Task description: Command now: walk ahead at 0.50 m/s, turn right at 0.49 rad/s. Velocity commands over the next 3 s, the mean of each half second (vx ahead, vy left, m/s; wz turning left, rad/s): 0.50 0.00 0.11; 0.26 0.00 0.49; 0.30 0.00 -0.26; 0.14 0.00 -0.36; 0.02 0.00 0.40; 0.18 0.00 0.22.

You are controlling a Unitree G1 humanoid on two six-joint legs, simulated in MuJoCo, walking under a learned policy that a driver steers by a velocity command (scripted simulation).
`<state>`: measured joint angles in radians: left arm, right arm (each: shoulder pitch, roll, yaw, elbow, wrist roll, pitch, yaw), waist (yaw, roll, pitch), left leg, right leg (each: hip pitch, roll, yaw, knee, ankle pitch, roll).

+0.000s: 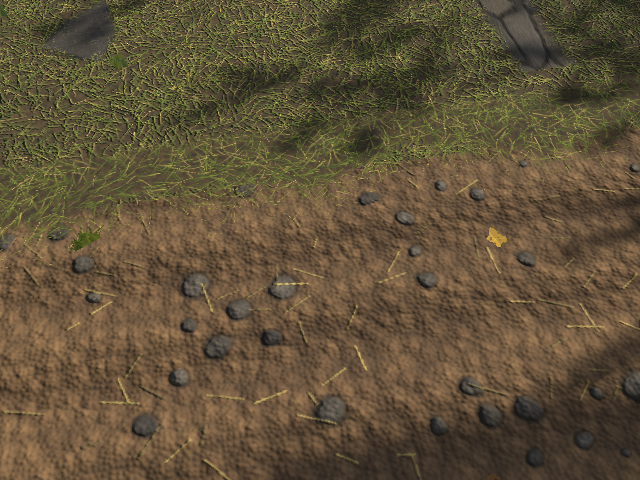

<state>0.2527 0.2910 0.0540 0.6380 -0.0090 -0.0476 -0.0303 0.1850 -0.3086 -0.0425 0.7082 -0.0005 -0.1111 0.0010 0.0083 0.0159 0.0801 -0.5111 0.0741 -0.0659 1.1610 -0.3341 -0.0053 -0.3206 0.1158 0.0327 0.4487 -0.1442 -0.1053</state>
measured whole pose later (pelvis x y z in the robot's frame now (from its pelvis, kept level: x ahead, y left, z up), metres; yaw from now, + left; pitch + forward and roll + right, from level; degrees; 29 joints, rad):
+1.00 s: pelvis +0.51 +0.09 +0.00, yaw +24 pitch +1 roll +0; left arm 0.08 0.25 0.02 0.66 0.02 -0.04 0.01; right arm 0.25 -0.33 -0.06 0.68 0.01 0.06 -0.04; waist -0.01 0.02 0.06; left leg -0.43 -0.07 -0.11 1.16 -0.52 -0.08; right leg -0.40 0.04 0.02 0.47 -0.09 -0.03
